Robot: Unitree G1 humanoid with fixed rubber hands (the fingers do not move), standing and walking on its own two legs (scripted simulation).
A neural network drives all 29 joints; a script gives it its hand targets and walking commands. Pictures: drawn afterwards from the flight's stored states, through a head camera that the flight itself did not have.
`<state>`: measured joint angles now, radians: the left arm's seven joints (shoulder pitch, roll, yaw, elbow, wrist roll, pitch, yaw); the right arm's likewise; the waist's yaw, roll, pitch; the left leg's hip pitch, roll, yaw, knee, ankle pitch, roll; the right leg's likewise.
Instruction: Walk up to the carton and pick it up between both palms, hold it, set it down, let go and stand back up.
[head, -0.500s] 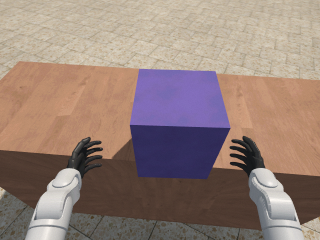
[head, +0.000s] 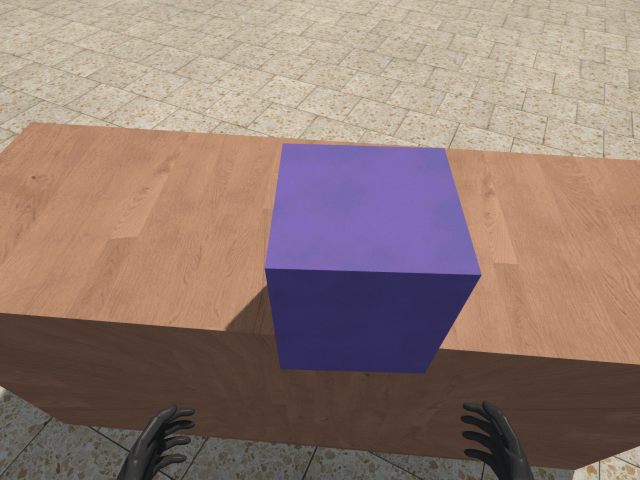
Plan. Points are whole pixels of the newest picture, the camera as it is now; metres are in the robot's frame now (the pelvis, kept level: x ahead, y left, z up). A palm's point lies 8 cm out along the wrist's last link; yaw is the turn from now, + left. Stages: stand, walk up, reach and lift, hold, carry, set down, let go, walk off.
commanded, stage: let go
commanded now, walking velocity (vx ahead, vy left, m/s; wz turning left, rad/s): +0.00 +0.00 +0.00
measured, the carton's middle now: (357, 265) +0.38 -0.05 +0.04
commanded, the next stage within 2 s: stand in 0.38 s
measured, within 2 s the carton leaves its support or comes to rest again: neither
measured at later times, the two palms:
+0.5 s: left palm out of the picture +0.14 +0.27 -0.11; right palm (503, 451) +0.18 -0.24 -0.10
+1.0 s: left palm out of the picture -0.01 +0.24 -0.14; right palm out of the picture +0.00 -0.25 -0.14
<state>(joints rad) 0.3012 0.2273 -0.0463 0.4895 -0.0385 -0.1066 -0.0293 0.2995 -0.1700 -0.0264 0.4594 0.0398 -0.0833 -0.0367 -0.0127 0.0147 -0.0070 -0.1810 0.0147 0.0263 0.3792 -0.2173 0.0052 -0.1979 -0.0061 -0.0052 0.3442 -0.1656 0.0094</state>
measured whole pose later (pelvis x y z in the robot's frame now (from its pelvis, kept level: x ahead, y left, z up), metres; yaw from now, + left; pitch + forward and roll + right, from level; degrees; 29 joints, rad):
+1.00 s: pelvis +0.02 -0.01 -0.01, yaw +1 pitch +0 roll +0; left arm 0.39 0.21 0.01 1.04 0.03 -0.02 0.01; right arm 0.39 -0.21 0.00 1.05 -0.03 -0.03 -0.02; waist 0.00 0.00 -0.04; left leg -0.17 0.01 0.00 0.45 -0.29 0.00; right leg -0.19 -0.01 -0.02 0.44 -0.26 0.00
